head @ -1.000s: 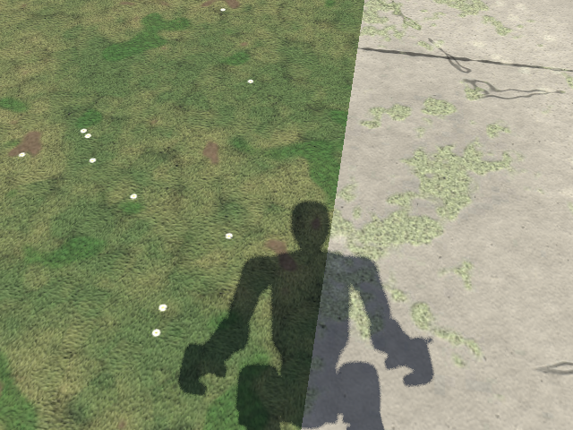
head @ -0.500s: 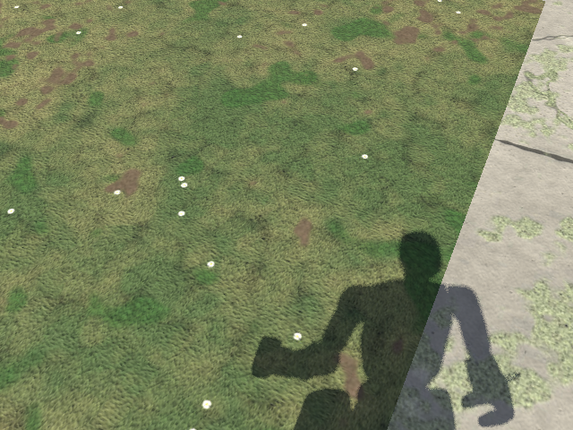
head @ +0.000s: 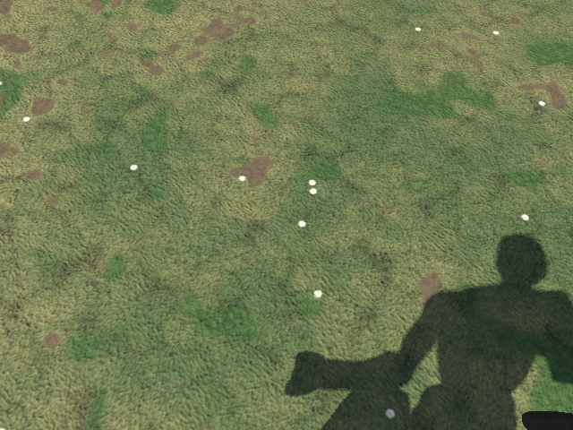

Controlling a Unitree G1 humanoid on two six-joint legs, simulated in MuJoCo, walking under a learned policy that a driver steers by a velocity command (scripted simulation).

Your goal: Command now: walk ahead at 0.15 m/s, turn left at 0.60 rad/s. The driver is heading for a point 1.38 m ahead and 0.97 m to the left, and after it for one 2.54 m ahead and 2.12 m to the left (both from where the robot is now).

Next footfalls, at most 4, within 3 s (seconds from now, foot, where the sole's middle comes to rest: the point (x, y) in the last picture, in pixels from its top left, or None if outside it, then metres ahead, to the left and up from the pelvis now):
0.34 right None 0.18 -0.15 -0.76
0.72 left None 0.07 0.11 -0.76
1.20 right None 0.19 -0.07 -0.76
1.58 left None -0.02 0.10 -0.76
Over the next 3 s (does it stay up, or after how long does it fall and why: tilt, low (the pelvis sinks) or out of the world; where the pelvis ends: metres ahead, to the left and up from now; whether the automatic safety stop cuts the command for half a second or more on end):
stays up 0.10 0.09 0.02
